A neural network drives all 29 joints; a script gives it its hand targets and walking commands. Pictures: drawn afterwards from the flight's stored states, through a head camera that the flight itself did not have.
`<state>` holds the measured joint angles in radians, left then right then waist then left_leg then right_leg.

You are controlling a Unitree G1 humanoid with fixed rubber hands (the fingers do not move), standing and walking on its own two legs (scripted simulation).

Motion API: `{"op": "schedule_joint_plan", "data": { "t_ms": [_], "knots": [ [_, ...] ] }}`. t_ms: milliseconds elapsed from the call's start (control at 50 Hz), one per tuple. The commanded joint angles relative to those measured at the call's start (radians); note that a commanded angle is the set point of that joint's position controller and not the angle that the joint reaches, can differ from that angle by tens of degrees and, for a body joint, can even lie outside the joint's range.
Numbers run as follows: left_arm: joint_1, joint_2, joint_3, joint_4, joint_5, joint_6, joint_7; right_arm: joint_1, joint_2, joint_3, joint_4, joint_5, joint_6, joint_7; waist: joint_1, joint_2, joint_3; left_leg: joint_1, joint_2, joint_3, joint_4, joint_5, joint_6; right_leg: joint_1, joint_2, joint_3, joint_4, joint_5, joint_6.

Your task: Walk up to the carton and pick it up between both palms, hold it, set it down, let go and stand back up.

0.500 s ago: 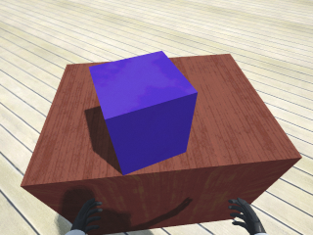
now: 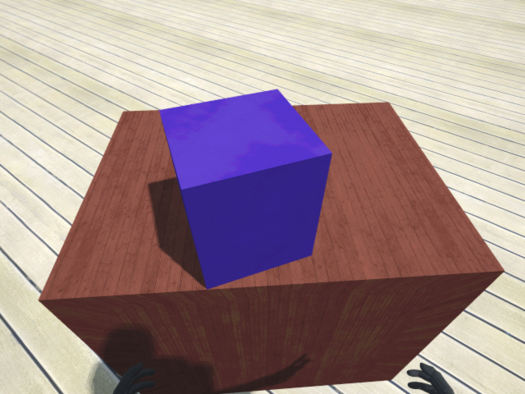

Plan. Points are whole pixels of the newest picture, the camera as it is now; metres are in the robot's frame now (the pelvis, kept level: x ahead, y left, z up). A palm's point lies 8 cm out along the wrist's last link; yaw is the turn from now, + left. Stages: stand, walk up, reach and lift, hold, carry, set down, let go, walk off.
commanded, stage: stand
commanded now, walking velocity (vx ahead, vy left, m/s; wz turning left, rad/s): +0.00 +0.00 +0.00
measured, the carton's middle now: (242, 189) +0.44 +0.06 +0.08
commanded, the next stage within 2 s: none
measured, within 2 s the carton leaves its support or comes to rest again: neither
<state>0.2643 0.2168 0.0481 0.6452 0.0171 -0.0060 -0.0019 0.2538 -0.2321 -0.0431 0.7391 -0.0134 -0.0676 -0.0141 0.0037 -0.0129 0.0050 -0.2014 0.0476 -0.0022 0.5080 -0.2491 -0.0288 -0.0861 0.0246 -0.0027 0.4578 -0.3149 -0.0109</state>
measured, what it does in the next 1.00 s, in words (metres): shifts its weight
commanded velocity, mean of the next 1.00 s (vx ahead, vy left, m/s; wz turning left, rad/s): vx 0.00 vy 0.00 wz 0.00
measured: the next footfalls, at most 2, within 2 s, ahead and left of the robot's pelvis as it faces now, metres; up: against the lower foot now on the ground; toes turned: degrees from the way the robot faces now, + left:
none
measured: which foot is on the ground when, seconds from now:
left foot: down 0.00-1.00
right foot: down 0.00-1.00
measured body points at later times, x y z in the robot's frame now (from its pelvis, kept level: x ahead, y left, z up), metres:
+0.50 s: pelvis -0.04 +0.03 +0.00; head -0.08 +0.04 +0.45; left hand +0.03 +0.28 -0.13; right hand +0.00 -0.23 -0.12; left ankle +0.02 +0.14 -0.74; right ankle -0.04 -0.11 -0.74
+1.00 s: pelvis -0.08 +0.04 -0.01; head -0.09 +0.04 +0.44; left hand -0.08 +0.29 -0.15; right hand -0.05 -0.23 -0.13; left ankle +0.02 +0.14 -0.73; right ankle -0.04 -0.11 -0.73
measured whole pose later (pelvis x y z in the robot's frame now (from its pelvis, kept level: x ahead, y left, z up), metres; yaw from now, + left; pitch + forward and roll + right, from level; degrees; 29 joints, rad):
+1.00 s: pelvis -0.08 +0.04 -0.01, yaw +0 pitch -3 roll -1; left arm 0.43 0.23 0.03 0.89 0.03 0.00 0.00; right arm 0.41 -0.25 -0.03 0.81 -0.02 0.01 -0.02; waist 0.00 0.00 0.00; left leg -0.36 0.01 0.01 0.57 -0.23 0.02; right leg -0.26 -0.01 0.02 0.57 -0.32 0.03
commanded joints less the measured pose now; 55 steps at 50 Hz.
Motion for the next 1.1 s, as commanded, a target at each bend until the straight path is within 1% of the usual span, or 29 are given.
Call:
{"op": "schedule_joint_plan", "data": {
  "t_ms": [0, 120, 140, 160, 260, 280, 300, 320, 360, 400, 500, 520, 540, 640, 660, 740, 780, 800, 840, 920, 940, 960, 1000, 1020, 1060, 1080],
  "knots": [
    [-0.019, 0.134, 0.036, -0.068, 0.0, -0.036, 0.0, 0.018, -0.129, -0.037, -0.089, -0.004, -0.006, 0.0, -0.01, 0.015, 0.004, 0.033, 0.058, -0.045, -0.033, 0.286, 0.055, -0.113, -0.115, 0.1, -0.11, 0.272, -0.005],
    [0.023, 0.148, 0.033, -0.023, -0.001, -0.038, 0.0, 0.083, -0.148, -0.038, -0.074, -0.003, 0.006, 0.0, -0.013, 0.025, 0.06, -0.002, 0.057, -0.066, -0.053, 0.221, 0.055, -0.134, -0.106, 0.097, -0.125, 0.164, -0.005],
    [0.021, 0.146, 0.023, -0.014, -0.001, -0.041, 0.003, 0.085, -0.144, -0.032, -0.073, -0.001, 0.007, 0.0, -0.012, 0.045, 0.039, 0.004, 0.053, -0.073, -0.056, 0.22, 0.054, -0.129, -0.108, 0.112, -0.127, 0.175, -0.004],
    [0.029, 0.151, 0.02, -0.006, 0.0, -0.042, 0.005, 0.096, -0.142, -0.03, -0.071, 0.0, 0.007, 0.0, -0.011, 0.046, 0.044, -0.002, 0.054, -0.074, -0.064, 0.206, 0.053, -0.134, -0.11, 0.111, -0.127, 0.162, -0.004],
    [0.062, 0.162, 0.011, 0.037, -0.001, -0.039, 0.01, 0.14, -0.152, -0.023, -0.052, 0.004, 0.012, 0.0, -0.011, 0.024, 0.079, -0.036, 0.047, -0.086, -0.091, 0.137, 0.051, -0.13, -0.104, 0.104, -0.129, 0.104, -0.003],
    [0.065, 0.16, 0.01, 0.045, 0.0, -0.037, 0.01, 0.149, -0.154, -0.021, -0.049, 0.005, 0.013, -0.001, -0.009, 0.03, 0.086, -0.046, 0.045, -0.087, -0.097, 0.123, 0.05, -0.131, -0.102, 0.102, -0.128, 0.095, -0.001],
    [0.071, 0.16, 0.009, 0.053, -0.002, -0.035, 0.01, 0.158, -0.153, -0.02, -0.046, 0.005, 0.014, -0.001, -0.008, 0.021, 0.092, -0.055, 0.045, -0.093, -0.103, 0.1, 0.052, -0.136, -0.102, 0.099, -0.129, 0.069, -0.002],
    [0.078, 0.158, 0.008, 0.062, -0.001, -0.033, 0.01, 0.164, -0.155, -0.02, -0.043, 0.005, 0.016, -0.001, -0.009, 0.029, 0.099, -0.066, 0.042, -0.093, -0.111, 0.068, 0.052, -0.138, -0.099, 0.098, -0.129, 0.045, 0.0],
    [0.089, 0.161, 0.006, 0.077, -0.002, -0.031, 0.011, 0.176, -0.154, -0.018, -0.036, 0.005, 0.018, -0.002, -0.007, 0.019, 0.124, -0.088, 0.04, -0.1, -0.129, 0.006, 0.054, -0.152, -0.099, 0.1, -0.133, -0.001, 0.0],
    [0.094, 0.157, 0.006, 0.092, 0.0, -0.028, 0.011, 0.184, -0.155, -0.014, -0.031, 0.007, 0.02, -0.002, -0.007, 0.023, 0.145, -0.113, 0.04, -0.108, -0.148, -0.036, 0.053, -0.155, -0.096, 0.097, -0.126, -0.017, 0.003],
    [0.123, 0.156, 0.003, 0.116, 0.005, -0.022, 0.008, 0.198, -0.166, -0.017, -0.022, 0.005, 0.029, -0.003, -0.005, 0.047, 0.183, -0.186, 0.047, -0.146, -0.204, -0.232, 0.057, -0.176, -0.082, 0.08, -0.102, -0.102, 0.006],
    [0.13, 0.152, 0.002, 0.123, 0.006, -0.022, 0.007, 0.198, -0.171, -0.018, -0.024, 0.005, 0.03, -0.004, -0.004, 0.061, 0.178, -0.196, 0.049, -0.152, -0.21, -0.258, 0.059, -0.174, -0.078, 0.079, -0.096, -0.107, 0.007],
    [0.13, 0.154, 0.002, 0.128, 0.007, -0.022, 0.006, 0.2, -0.171, -0.019, -0.021, 0.004, 0.031, -0.003, -0.006, 0.054, 0.176, -0.208, 0.051, -0.157, -0.219, -0.279, 0.06, -0.174, -0.075, 0.073, -0.088, -0.108, 0.006],
    [0.161, 0.147, 0.001, 0.149, 0.011, -0.02, 0.004, 0.196, -0.182, -0.021, -0.02, 0.002, 0.035, -0.006, 0.001, 0.067, 0.15, -0.244, 0.069, -0.189, -0.253, -0.38, 0.066, -0.16, -0.059, 0.062, -0.049, -0.127, 0.011],
    [0.169, 0.147, 0.003, 0.154, 0.011, -0.018, 0.004, 0.198, -0.181, -0.025, -0.017, 0.0, 0.038, -0.006, 0.001, 0.059, 0.144, -0.252, 0.068, -0.19, -0.255, -0.404, 0.066, -0.162, -0.055, 0.061, -0.046, -0.148, 0.01],
    [0.188, 0.148, 0.002, 0.169, 0.009, -0.017, 0.005, 0.205, -0.18, -0.025, -0.007, -0.001, 0.046, -0.008, -0.002, 0.065, 0.136, -0.237, 0.058, -0.174, -0.23, -0.406, 0.062, -0.199, -0.059, 0.078, -0.058, -0.181, 0.01],
    [0.192, 0.153, 0.005, 0.175, 0.01, -0.017, 0.007, 0.212, -0.18, -0.029, 0.0, -0.002, 0.048, -0.007, -0.008, 0.046, 0.133, -0.23, 0.054, -0.17, -0.22, -0.412, 0.062, -0.227, -0.057, 0.085, -0.058, -0.21, 0.01],
    [0.196, 0.153, 0.006, 0.178, 0.01, -0.016, 0.007, 0.216, -0.179, -0.029, 0.003, -0.003, 0.049, -0.007, -0.009, 0.051, 0.136, -0.23, 0.056, -0.169, -0.222, -0.413, 0.061, -0.235, -0.058, 0.088, -0.057, -0.222, 0.008],
    [0.207, 0.147, 0.003, 0.184, 0.01, -0.014, 0.008, 0.212, -0.177, -0.029, 0.009, -0.005, 0.052, -0.008, -0.007, 0.057, 0.142, -0.224, 0.05, -0.161, -0.214, -0.405, 0.057, -0.255, -0.056, 0.091, -0.053, -0.221, 0.008],
    [0.22, 0.152, 0.009, 0.194, 0.01, -0.009, 0.01, 0.215, -0.174, -0.032, 0.017, -0.004, 0.059, -0.008, -0.006, 0.047, 0.133, -0.21, 0.046, -0.153, -0.194, -0.42, 0.05, -0.296, -0.059, 0.104, -0.059, -0.285, 0.003],
    [0.218, 0.158, 0.011, 0.196, 0.01, -0.009, 0.01, 0.216, -0.17, -0.032, 0.017, -0.005, 0.06, -0.008, -0.009, 0.034, 0.13, -0.204, 0.041, -0.149, -0.187, -0.413, 0.049, -0.309, -0.059, 0.11, -0.061, -0.294, 0.0],
    [0.219, 0.151, 0.009, 0.199, 0.009, -0.009, 0.011, 0.211, -0.168, -0.029, 0.022, -0.005, 0.06, -0.009, -0.008, 0.044, 0.143, -0.204, 0.042, -0.148, -0.184, -0.4, 0.049, -0.319, -0.062, 0.112, -0.064, -0.28, 0.001],
    [0.219, 0.153, 0.009, 0.201, 0.008, -0.011, 0.012, 0.214, -0.159, -0.027, 0.027, -0.005, 0.06, -0.009, -0.011, 0.028, 0.129, -0.181, 0.032, -0.133, -0.159, -0.353, 0.045, -0.317, -0.069, 0.121, -0.071, -0.258, -0.001],
    [0.219, 0.155, 0.011, 0.204, 0.007, -0.01, 0.012, 0.221, -0.158, -0.028, 0.031, -0.007, 0.06, -0.009, -0.01, 0.02, 0.124, -0.175, 0.028, -0.128, -0.149, -0.352, 0.044, -0.33, -0.072, 0.127, -0.077, -0.289, -0.004],
    [0.214, 0.16, 0.016, 0.205, 0.009, -0.005, 0.013, 0.225, -0.161, -0.034, 0.037, -0.009, 0.064, -0.009, -0.014, 0.026, 0.14, -0.176, 0.021, -0.122, -0.142, -0.386, 0.037, -0.375, -0.067, 0.128, -0.081, -0.354, -0.005],
    [0.209, 0.163, 0.018, 0.201, 0.007, -0.003, 0.013, 0.224, -0.16, -0.034, 0.034, -0.009, 0.066, -0.009, -0.013, 0.024, 0.147, -0.184, 0.024, -0.125, -0.146, -0.396, 0.037, -0.375, -0.064, 0.124, -0.075, -0.353, -0.005]
  ]
}}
